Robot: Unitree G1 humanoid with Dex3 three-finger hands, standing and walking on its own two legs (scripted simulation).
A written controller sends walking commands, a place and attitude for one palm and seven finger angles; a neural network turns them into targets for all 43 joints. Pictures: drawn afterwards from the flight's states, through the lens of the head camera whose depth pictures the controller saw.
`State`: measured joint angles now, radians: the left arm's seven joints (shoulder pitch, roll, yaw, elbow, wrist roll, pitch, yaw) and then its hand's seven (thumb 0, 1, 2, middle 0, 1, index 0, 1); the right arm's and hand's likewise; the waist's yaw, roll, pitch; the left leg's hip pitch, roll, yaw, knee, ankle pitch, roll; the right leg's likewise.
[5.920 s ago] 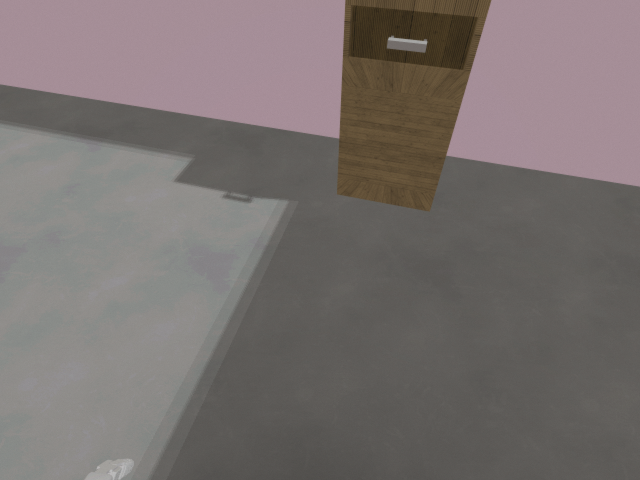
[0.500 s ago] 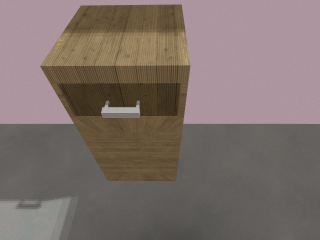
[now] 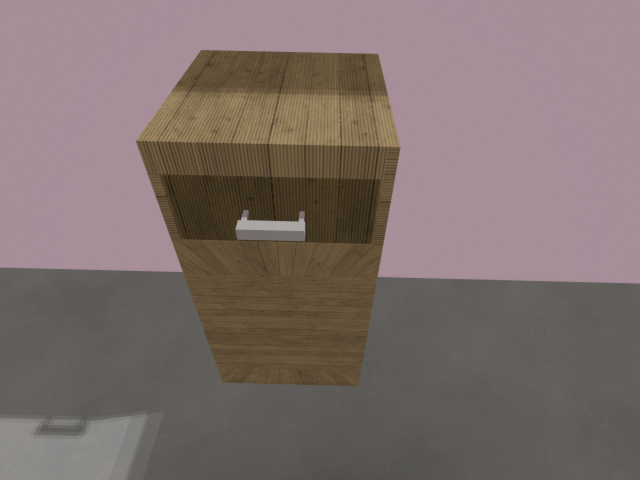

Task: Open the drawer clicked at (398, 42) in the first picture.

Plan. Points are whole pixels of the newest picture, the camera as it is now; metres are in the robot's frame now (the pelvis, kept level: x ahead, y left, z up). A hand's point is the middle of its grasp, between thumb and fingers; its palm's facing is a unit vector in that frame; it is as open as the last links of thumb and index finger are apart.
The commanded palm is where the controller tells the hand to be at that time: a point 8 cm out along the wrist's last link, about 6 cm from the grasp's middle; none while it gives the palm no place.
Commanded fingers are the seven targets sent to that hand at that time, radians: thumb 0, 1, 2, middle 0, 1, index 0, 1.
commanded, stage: come to a stop and stand still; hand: left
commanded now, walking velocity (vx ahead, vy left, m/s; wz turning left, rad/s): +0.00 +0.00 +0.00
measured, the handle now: (272, 222) +0.57 +0.13 -0.01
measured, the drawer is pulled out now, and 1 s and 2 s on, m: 0.00 0.00 0.00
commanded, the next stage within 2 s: look again from close up in 0.04 s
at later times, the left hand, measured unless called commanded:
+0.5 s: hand out of the picture +0.00 +0.16 -0.16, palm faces +0.02 -0.98 -0.20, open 7.3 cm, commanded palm none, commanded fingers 0.00 0.90 0.90 -0.20 -0.30 -0.20 -0.30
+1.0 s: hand out of the picture +0.00 +0.13 -0.16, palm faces +0.04 -0.98 -0.17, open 7.4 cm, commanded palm none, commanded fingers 0.00 0.90 0.90 -0.20 -0.30 -0.20 -0.30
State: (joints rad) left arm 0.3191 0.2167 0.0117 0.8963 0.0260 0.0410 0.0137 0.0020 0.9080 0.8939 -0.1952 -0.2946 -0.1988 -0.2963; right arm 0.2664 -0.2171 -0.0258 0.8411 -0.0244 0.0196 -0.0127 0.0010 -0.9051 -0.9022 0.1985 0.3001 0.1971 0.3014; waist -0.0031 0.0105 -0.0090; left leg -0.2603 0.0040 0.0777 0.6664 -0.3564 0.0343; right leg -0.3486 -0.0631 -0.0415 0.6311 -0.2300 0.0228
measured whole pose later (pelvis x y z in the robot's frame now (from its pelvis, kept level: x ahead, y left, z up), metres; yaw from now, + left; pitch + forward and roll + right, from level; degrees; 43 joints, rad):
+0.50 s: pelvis -0.01 -0.01 +0.01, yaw +0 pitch -2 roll +1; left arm 0.33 0.14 0.00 1.03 0.02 0.01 0.03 0.01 0.91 0.89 -0.20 -0.29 -0.20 -0.30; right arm 0.37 -0.16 -0.01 1.06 -0.01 0.01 -0.01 0.00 -0.91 -0.90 0.20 0.30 0.20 0.30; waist -0.02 0.00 0.02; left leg -0.22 0.00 0.07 0.51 -0.26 0.02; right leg -0.31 -0.06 -0.05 0.49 -0.14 0.01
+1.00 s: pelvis +0.02 -0.03 +0.01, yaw -1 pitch -1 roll +1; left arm 0.38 0.12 0.03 1.06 0.03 0.02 0.01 0.00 0.91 0.89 -0.19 -0.29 -0.20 -0.30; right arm 0.36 -0.13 -0.03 1.10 -0.02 0.01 -0.03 0.00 -0.90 -0.90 0.20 0.30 0.20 0.30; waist -0.01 0.01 -0.01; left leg -0.18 0.03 0.07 0.50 -0.30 -0.01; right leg -0.30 -0.02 -0.05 0.53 -0.22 -0.02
